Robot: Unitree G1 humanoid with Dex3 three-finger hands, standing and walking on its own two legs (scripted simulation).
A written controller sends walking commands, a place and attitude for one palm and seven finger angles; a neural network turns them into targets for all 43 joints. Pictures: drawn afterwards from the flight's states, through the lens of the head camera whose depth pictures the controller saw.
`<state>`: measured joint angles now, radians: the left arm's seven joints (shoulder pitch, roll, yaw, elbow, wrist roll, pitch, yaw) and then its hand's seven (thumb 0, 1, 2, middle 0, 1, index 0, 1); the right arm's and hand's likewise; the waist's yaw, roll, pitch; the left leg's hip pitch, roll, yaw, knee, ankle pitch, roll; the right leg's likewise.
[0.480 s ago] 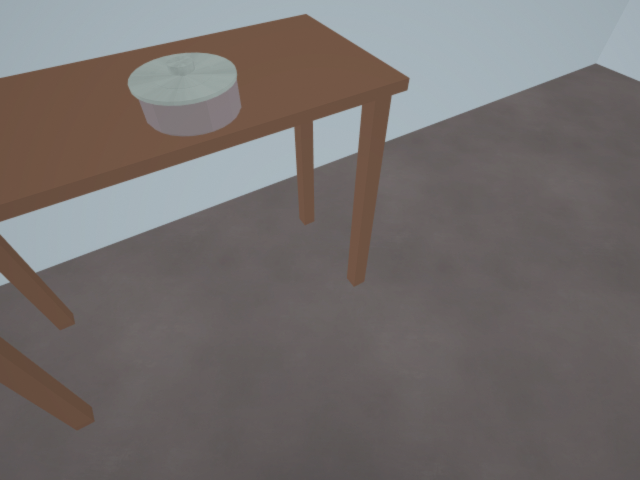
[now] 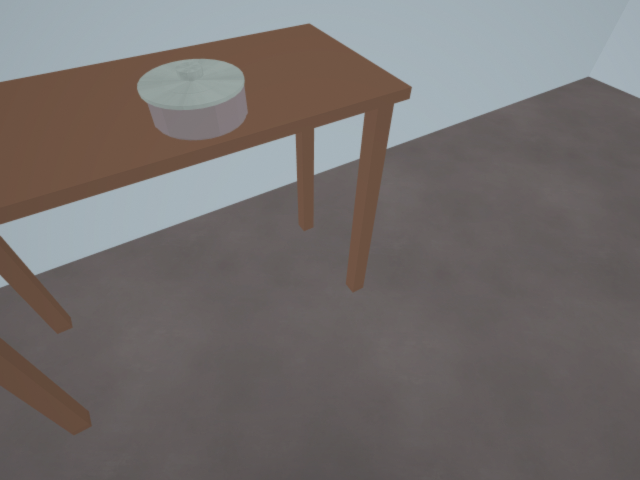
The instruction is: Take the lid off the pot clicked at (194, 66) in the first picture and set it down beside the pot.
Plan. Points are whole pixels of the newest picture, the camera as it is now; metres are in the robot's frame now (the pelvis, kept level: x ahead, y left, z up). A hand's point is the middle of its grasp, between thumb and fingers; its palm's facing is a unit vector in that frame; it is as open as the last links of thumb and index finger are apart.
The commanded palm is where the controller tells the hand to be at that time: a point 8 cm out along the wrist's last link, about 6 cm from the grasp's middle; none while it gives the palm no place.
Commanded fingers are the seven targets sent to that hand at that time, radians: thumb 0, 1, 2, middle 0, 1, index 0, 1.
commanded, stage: look at it before walking up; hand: left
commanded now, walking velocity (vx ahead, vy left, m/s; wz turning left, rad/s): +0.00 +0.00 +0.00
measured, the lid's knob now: (189, 71) +0.78 +0.30 +0.15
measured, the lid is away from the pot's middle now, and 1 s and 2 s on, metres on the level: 0.00 0.00 0.00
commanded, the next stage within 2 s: turn to face it in 0.16 s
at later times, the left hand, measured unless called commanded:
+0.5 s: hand out of the picture +0.04 +0.23 -0.17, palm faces +0.07 -0.96 -0.29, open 7.4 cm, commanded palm none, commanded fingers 0.00 0.90 0.90 -0.20 -0.30 -0.20 -0.30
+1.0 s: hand out of the picture -0.02 +0.25 -0.17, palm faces +0.35 -0.90 -0.26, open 7.4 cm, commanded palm none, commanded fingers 0.00 0.90 0.90 -0.20 -0.30 -0.20 -0.30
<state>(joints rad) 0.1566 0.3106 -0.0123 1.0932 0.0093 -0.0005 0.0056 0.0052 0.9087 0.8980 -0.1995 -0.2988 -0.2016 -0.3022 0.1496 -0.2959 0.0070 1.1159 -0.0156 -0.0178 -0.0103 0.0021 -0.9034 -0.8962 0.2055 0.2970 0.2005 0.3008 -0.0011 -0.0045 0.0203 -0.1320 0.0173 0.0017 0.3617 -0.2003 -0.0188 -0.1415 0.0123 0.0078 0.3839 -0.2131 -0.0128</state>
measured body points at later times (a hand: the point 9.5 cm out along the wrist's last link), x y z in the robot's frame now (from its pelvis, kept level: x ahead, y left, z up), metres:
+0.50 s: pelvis -0.01 +0.01 -0.01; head +0.01 +0.01 +0.44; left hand +0.04 +0.28 -0.15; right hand +0.05 -0.25 -0.16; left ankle +0.00 +0.13 -0.75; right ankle +0.00 -0.11 -0.75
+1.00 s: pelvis -0.02 +0.02 +0.00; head +0.01 +0.04 +0.44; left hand -0.03 +0.29 -0.15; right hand +0.10 -0.21 -0.15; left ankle -0.01 +0.12 -0.75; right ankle +0.02 -0.13 -0.70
